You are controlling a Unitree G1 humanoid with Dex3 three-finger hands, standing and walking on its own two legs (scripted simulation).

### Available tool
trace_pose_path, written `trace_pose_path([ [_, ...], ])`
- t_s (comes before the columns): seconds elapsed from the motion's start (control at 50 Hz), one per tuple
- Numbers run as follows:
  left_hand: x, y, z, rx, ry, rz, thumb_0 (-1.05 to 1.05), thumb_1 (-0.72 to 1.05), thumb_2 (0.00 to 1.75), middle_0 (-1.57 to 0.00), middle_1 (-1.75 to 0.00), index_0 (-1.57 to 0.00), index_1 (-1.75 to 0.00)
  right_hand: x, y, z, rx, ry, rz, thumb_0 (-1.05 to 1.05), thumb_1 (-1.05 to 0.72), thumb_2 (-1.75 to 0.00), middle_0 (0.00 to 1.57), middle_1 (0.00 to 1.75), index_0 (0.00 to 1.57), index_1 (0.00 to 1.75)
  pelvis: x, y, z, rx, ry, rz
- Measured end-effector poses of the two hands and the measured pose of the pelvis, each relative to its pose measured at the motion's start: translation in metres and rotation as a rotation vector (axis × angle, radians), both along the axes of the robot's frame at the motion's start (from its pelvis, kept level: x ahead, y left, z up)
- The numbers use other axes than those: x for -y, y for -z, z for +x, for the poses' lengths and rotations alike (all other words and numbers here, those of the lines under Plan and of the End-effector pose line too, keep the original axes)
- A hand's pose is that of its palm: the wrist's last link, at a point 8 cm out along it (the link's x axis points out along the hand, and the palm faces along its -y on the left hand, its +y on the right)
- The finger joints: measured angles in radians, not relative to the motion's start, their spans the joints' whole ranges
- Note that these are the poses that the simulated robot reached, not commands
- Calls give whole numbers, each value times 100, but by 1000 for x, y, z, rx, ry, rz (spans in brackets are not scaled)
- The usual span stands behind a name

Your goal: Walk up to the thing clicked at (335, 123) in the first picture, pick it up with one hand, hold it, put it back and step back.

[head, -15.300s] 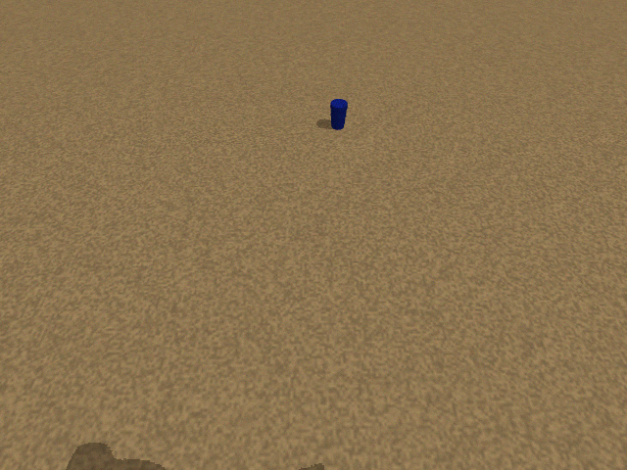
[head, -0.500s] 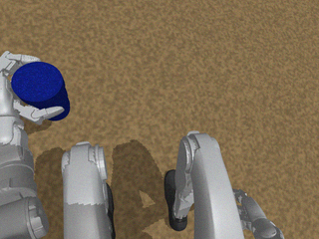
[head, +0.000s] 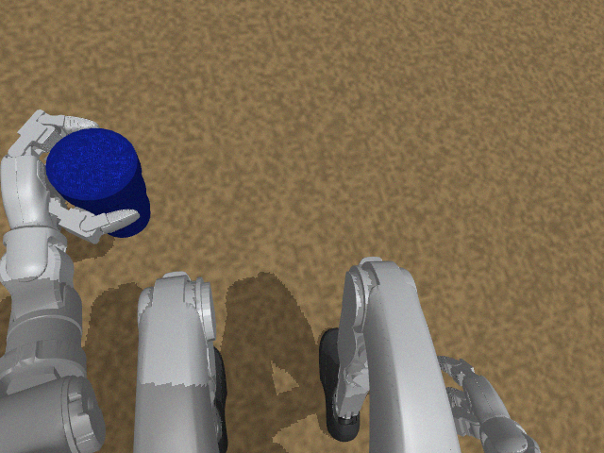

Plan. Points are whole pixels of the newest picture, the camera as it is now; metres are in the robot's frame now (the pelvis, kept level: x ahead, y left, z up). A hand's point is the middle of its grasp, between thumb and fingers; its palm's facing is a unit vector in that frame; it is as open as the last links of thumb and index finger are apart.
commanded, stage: settle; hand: left
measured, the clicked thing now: (111, 192) +0.43 +0.22 -0.07
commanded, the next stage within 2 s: lift in 0.04 s
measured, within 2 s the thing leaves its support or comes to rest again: neither
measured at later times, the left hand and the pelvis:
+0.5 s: hand (82, 171) +0.43 +0.23 +0.00, palm faces +0.09 -0.99 -0.07, open 12.0 cm; pelvis +0.00 +0.00 +0.03, yaw +1 degrees
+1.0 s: hand out of the picture +0.40 +0.22 +0.16, palm faces +0.11 -0.99 -0.08, open 12.0 cm; pelvis +0.03 +0.00 +0.15, yaw +2 degrees
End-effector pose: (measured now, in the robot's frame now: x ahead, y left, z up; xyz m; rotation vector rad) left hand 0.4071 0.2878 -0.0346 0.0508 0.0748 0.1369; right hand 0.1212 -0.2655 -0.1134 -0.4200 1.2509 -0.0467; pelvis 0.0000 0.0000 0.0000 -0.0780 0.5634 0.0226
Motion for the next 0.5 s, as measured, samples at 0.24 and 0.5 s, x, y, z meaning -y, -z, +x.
trace_pose_path([
  [0.24, 4, -9, 5, 7, 2, 2, 2, -61, 90, -70, -111, -60, -113, -3, -6, -4, -6, 13, 6, 1, -92, -91, 20, 30, 20, 30, -1, -8, 2, -10, -4, 4],
  [0.5, 6, -41, -5, -7, 49, 17, 2, -61, 89, -71, -109, -61, -111, 0, -22, 0, 29, 51, 22, 1, -93, -91, 20, 30, 20, 30, 0, -28, 4, -15, -9, 16],
])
